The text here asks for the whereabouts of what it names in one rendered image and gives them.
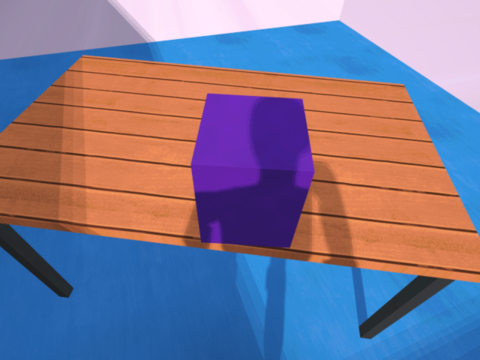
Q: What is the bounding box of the carton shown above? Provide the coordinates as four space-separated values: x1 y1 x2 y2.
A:
191 93 314 248

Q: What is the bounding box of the table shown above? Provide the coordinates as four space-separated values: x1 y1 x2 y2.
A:
0 55 480 339

